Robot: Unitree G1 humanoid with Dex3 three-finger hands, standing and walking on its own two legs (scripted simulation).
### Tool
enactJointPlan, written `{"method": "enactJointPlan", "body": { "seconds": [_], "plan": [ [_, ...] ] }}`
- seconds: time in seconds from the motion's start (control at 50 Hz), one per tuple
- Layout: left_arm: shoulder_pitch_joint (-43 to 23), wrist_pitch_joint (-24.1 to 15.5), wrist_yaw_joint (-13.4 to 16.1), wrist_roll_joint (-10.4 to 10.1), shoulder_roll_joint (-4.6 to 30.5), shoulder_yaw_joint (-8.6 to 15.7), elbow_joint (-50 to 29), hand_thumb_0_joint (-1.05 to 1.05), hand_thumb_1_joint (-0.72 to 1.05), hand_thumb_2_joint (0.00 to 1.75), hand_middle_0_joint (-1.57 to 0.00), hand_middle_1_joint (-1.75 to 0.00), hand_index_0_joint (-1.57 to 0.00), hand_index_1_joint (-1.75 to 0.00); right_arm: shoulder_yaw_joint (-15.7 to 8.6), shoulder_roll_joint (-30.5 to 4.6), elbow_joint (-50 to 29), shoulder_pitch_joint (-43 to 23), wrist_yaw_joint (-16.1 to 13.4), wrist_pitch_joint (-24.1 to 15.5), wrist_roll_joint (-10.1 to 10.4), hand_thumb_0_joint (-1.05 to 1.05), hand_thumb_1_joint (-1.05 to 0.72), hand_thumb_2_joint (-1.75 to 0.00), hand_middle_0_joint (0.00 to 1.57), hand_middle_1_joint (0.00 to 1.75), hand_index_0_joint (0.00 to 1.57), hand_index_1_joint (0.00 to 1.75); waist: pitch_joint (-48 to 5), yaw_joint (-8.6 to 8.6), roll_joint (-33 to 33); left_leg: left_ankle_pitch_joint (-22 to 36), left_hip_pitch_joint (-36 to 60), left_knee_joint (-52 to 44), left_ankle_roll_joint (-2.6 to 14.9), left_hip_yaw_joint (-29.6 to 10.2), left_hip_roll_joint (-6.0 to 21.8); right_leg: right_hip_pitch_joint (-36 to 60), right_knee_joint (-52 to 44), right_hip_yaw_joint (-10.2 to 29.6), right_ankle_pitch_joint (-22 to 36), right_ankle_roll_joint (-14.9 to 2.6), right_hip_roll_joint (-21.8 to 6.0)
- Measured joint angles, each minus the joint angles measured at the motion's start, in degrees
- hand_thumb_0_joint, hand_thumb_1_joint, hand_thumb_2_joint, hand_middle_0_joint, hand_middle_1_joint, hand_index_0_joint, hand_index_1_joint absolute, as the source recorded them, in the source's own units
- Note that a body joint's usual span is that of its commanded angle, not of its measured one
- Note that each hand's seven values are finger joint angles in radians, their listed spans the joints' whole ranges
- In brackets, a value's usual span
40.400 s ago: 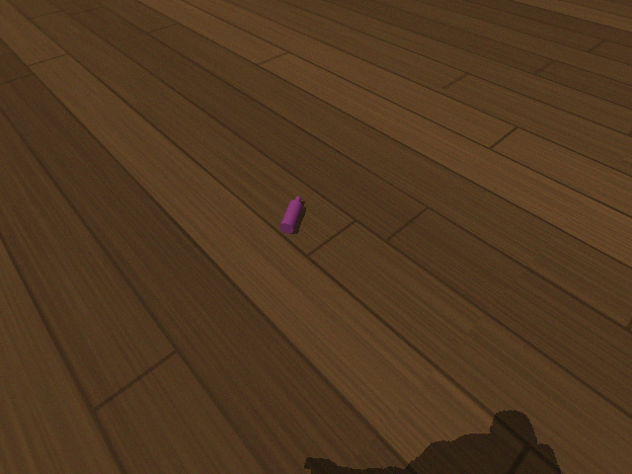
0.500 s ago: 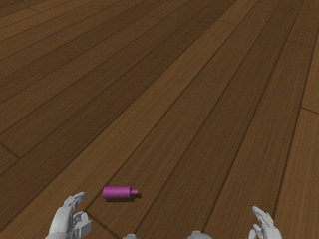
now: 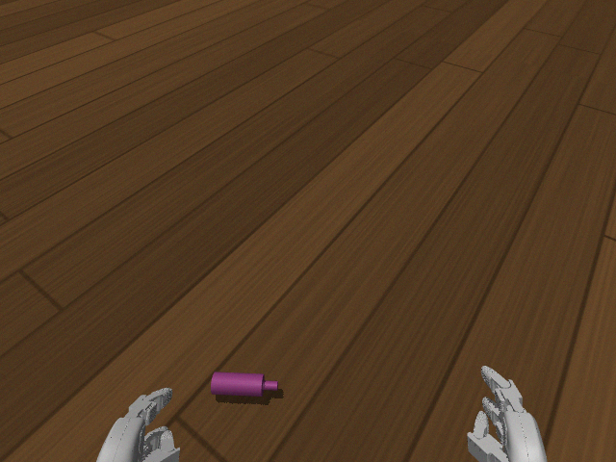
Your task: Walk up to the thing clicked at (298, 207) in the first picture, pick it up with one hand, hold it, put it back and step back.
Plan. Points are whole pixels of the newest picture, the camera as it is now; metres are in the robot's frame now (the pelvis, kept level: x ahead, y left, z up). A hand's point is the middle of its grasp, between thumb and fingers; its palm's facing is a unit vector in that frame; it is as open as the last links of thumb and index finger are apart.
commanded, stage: home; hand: left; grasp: from above
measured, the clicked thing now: (245, 384) +0.48 +0.21 -0.68
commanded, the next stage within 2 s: stand in 1.64 s
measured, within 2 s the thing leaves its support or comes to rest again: neither
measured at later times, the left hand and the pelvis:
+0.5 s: hand (179, 453) +0.17 +0.18 -0.05, palm faces +0.03 -0.98 -0.20, open 7.4 cm; pelvis +0.00 +0.00 +0.00, yaw +0 degrees
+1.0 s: hand (179, 448) +0.17 +0.18 -0.05, palm faces +0.03 -0.98 -0.20, open 7.4 cm; pelvis +0.01 +0.00 +0.00, yaw -1 degrees
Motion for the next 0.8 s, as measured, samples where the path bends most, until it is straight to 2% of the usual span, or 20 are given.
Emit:
{"method": "enactJointPlan", "body": {
  "seconds": [0.2,0.8],
  "plan": [
    [0.0,-0.3,0.2,-0.4,-0.1,0.2,0.6,0.01,0.9,0.89,-0.2,-0.3,-0.2,-0.3,-0.3,-0.1,1.2,1.7,0.0,0.4,0.1,0.02,-0.9,-0.9,0.21,0.3,0.2,0.3,-0.2,-0.54,0.6,-0.3,0.3,-0.1,0.02,0.4,0.2,0.0,0.0,0.4,-0.2,0.02,0.2],
    [0.1,0.0,0.0,-0.4,0.0,0.1,0.1,0.01,0.9,0.89,-0.2,-0.3,-0.2,-0.3,-0.4,0.0,1.0,1.0,-0.3,-0.1,0.1,0.02,-0.9,-0.9,0.21,0.3,0.2,0.3,-0.2,-0.3,0.4,-0.7,0.1,0.2,-0.06,0.4,0.3,-0.2,0.4,0.4,-0.6,-0.03,0.3]
  ]
}}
